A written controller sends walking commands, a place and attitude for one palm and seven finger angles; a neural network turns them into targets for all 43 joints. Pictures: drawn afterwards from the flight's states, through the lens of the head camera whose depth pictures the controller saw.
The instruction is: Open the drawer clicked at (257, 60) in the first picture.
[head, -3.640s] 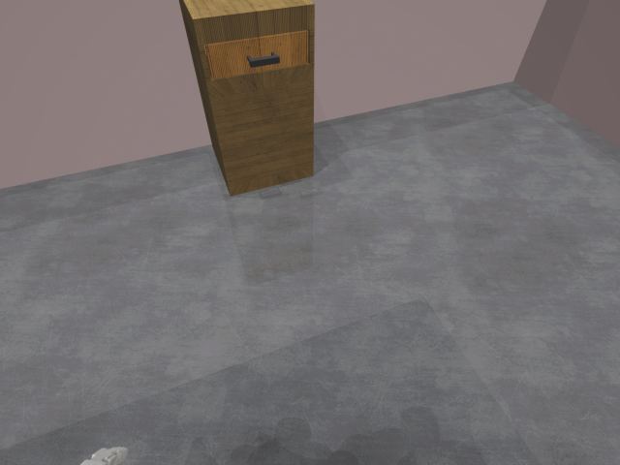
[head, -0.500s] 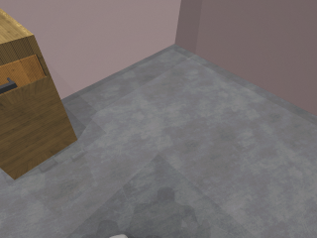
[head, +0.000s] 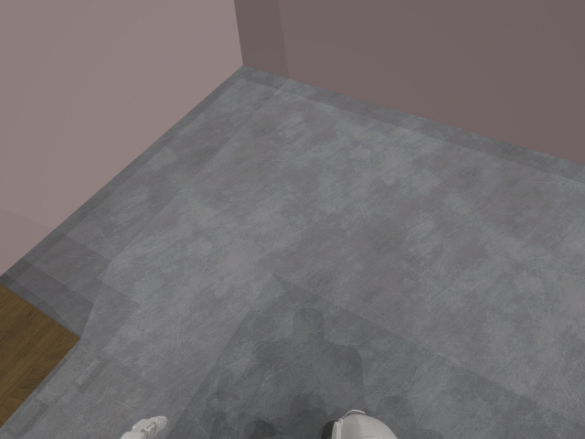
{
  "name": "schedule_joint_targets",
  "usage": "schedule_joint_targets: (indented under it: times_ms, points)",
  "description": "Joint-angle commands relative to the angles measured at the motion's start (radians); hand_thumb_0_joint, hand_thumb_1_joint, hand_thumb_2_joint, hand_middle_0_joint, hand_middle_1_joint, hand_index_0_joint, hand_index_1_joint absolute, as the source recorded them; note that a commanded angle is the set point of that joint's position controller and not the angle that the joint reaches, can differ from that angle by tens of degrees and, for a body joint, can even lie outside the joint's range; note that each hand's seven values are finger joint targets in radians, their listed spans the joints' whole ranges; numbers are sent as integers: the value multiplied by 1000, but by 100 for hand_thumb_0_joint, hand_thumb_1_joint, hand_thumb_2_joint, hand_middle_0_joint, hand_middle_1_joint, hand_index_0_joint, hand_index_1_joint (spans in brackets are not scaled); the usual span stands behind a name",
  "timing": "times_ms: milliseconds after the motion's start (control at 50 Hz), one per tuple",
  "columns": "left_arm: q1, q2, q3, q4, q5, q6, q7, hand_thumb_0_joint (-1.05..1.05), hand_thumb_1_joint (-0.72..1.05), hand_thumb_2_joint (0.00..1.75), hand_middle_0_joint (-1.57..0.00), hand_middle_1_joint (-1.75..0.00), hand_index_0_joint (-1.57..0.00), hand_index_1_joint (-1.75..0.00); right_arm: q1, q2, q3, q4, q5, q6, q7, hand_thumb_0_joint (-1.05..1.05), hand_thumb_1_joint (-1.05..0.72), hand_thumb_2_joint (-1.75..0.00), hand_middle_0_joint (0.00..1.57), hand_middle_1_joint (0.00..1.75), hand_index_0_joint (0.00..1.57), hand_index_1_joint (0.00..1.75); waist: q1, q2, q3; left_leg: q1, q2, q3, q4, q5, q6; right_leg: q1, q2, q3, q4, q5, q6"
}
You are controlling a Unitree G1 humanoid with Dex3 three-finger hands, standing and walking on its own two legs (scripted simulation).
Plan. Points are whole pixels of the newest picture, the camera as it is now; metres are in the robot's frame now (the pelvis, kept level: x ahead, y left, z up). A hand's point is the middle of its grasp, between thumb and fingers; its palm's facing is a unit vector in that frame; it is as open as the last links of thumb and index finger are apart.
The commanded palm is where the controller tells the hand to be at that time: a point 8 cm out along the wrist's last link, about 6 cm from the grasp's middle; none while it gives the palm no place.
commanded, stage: turn to face it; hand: left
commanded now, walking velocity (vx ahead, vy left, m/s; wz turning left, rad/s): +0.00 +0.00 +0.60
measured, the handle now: out of the picture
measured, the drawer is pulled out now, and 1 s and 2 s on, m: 0.00 0.00 0.00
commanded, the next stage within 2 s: take the last steps up to it in 1.82 s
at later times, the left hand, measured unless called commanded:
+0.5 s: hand (154, 435) +0.15 +0.23 -0.17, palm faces +0.27 -0.94 -0.18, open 7.3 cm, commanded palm none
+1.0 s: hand (158, 428) +0.15 +0.21 -0.12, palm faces +0.50 -0.81 -0.29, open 7.4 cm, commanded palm none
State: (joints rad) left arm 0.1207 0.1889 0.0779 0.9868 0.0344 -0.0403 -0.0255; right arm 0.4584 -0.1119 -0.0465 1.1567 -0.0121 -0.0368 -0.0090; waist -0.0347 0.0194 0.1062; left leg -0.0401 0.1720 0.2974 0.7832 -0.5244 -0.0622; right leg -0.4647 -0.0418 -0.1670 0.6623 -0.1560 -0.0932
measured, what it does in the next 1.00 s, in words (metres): walks ahead, turning left: left foot, then right foot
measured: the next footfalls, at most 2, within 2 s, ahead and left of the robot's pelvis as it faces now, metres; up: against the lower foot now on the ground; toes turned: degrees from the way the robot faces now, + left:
left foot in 0.44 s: +0.19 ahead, +0.13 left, +0.00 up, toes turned +22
right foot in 0.92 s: +0.25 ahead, -0.11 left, +0.00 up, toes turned +26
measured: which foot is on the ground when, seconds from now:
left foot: up 0.00-0.42, down 0.44-0.92, up 0.94-1.00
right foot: down 0.00-0.44, up 0.46-0.90, down 0.92-1.00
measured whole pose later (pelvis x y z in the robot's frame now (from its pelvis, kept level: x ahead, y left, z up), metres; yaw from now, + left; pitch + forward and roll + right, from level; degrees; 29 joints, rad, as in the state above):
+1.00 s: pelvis +0.15 -0.03 +0.02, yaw +31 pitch +0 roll +1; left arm 0.16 0.19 0.04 0.85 0.02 0.02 0.02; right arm 0.20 -0.27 -0.11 0.93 -0.02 0.08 0.02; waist -0.03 0.05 0.06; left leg -0.49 -0.06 -0.07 0.91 -0.43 -0.03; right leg -0.26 -0.06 -0.07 0.58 -0.32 0.01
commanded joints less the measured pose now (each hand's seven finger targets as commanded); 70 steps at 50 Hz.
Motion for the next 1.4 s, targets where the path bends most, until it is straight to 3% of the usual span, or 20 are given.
schedule_joint_targets:
  times_ms: [0, 100, 320, 380, 400, 420, 480, 560, 760, 860, 880, 900, 920, 1020, 1180, 1280, 1300, 1320, 1340, 1380]
  points:
    - [288, 216, 35, 32, -25, -17, 41, 0, 90, 90, -20, -30, -20, -30, -58, -94, -18, -118, 12, -21, -12, 0, -90, -90, 20, 30, 20, 30, 119, -151, -293, -524, -49, -268, 663, 30, 38, 542, -401, 517, -305, 406, -165]
    - [86, 69, -25, 5, -14, -30, 51, 0, 90, 90, -20, -30, -20, -30, 8, -46, 2, -60, -6, 38, -11, 0, -90, -90, 20, 30, 20, 30, -14, -101, -129, -390, -20, -281, 377, 185, 25, 171, -269, 107, -354, 444, -35]
    - [92, 150, 10, -54, -8, 20, 58, 0, 90, 90, -20, -30, -20, -30, -266, -108, -12, -226, -8, 57, 26, 0, -90, -90, 20, 30, 20, 30, 49, -149, -74, -434, -56, -175, 16, 183, 23, 329, -330, -2, -271, 364, -26]
    - [89, 177, 21, -72, -14, 30, 56, 0, 90, 90, -20, -30, -20, -30, -205, -152, -25, -244, -14, 53, 28, 0, -90, -90, 20, 30, 20, 30, 7, -89, -130, -262, -96, -149, -181, 296, 47, 321, -310, -52, -69, 374, 25]
    - [95, 165, 23, -89, -22, 35, 51, 0, 90, 90, -20, -30, -20, -30, -135, -213, -42, -239, -19, 47, 26, 0, -90, -90, 20, 30, 20, 30, -30, 62, -186, -101, -42, -252, -290, 548, 91, 210, -253, -81, 114, 243, 81]
    - [94, 104, 12, -138, -34, 38, 44, 0, 90, 90, -20, -30, -20, -30, -70, -325, -65, -247, -23, 37, 19, 0, -90, -90, 20, 30, 20, 30, -51, 356, -215, 42, 222, -626, -377, 1000, 252, -47, -92, -97, 377, -364, 173]
    - [-18, 112, 10, -171, -20, 47, 51, 0, 90, 90, -20, -30, -20, -30, -128, -324, -61, -256, -9, 38, -6, 0, -90, -90, 20, 30, 20, 30, -43, 162, -202, -29, 226, -669, -412, 769, 298, -178, -80, 154, 602, -421, 171]
    - [74, 116, 19, -123, -18, 62, 38, 0, 90, 90, -20, -30, -20, -30, -263, -281, -48, -301, -8, 27, -5, 0, -90, -90, 20, 30, 20, 30, 23, 89, -200, -113, 86, -478, -437, 683, 226, -71, -75, 154, 497, -245, 185]
    - [10, 116, 12, -180, -24, 65, 46, 0, 90, 90, -20, -30, -20, -30, -234, -318, -80, -289, -11, 52, 7, 0, -90, -90, 20, 30, 20, 30, -12, 131, -192, -97, 59, -602, -422, 614, 246, 0, -18, 154, 205, -291, 191]
    - [138, 143, 15, -167, -31, 51, 54, 0, 90, 90, -20, -30, -20, -30, -311, -314, -87, -321, -5, 66, 15, 0, -90, -90, 20, 30, 20, 30, 54, 130, -193, -298, -21, -627, -336, 527, 177, 308, 16, 130, -179, -113, 163]
    - [182, 191, 24, -166, -22, 43, 60, 0, 90, 90, -20, -30, -20, -30, -313, -274, -83, -332, 2, 67, 20, 0, -90, -90, 20, 30, 20, 30, 77, 10, -210, -413, -87, -576, -227, 374, 120, 428, -87, 221, -333, -108, 132]
    - [182, 290, 41, -177, -3, 35, 66, 0, 90, 90, -20, -30, -20, -30, -294, -193, -71, -359, 8, 68, 24, 0, -90, -90, 20, 30, 20, 30, 77, -316, -181, -617, -246, -361, 30, 45, 24, 489, -386, 521, -439, -127, 22]
    - [137, 307, 28, -200, -10, 46, 64, 0, 90, 90, -20, -30, -20, -30, -310, -232, -78, -366, -10, 71, 22, 0, -90, -90, 20, 30, 20, 30, 70, -255, -147, -588, -218, -364, 242, -52, 26, 315, -476, 519, -432, -86, -48]
    - [32, 180, -1, -218, -13, 30, 60, 0, 90, 90, -20, -30, -20, -30, -274, -224, -72, -301, -10, 96, 43, 0, -90, -90, 20, 30, 20, 30, 6, -207, -53, -563, -148, -315, 474, 174, -10, 248, -268, 186, -345, 130, 13]
    - [174, 248, 16, -156, -3, 40, 57, 0, 90, 90, -20, -30, -20, -30, -418, -202, -45, -335, -1, 93, 45, 0, -90, -90, 20, 30, 20, 30, 84, -222, -92, -467, -138, -219, 134, 72, -17, 385, -331, 102, -282, 334, -22]
    - [162, 269, 33, -139, -9, 51, 52, 0, 90, 90, -20, -30, -20, -30, -341, -220, -39, -327, 2, 68, 38, 0, -90, -90, 20, 30, 20, 30, 53, -237, -179, -251, -157, -165, -242, 200, 19, 397, -323, 21, -116, 388, 37]
    - [157, 256, 32, -142, -19, 54, 48, 0, 90, 90, -20, -30, -20, -30, -275, -261, -50, -309, -2, 58, 38, 0, -90, -90, 20, 30, 20, 30, 13, -148, -220, -83, -137, -192, -382, 361, 38, 300, -299, -19, 14, 325, 85]
    - [163, 199, 26, -174, -27, 58, 40, 0, 90, 90, -20, -30, -20, -30, -217, -387, -80, -304, -11, 48, 32, 0, -90, -90, 20, 30, 20, 30, -22, 154, -268, 146, 110, -512, -408, 681, 148, 6, -174, -56, 241, -87, 168]
    - [79, 152, -3, -219, -18, 62, 41, 0, 90, 90, -20, -30, -20, -30, -141, -453, -91, -287, 2, 56, 28, 0, -90, -90, 20, 30, 20, 30, -61, 283, -248, 138, 262, -639, -400, 1008, 255, -131, -107, 17, 399, -522, 194]
    - [20, 158, 7, -194, -21, 76, 52, 0, 90, 90, -20, -30, -20, -30, -172, -397, -79, -272, -2, 53, 0, 0, -90, -90, 20, 30, 20, 30, -51, 217, -197, 35, 197, -590, -396, 921, 258, -156, -111, 139, 514, -429, 188]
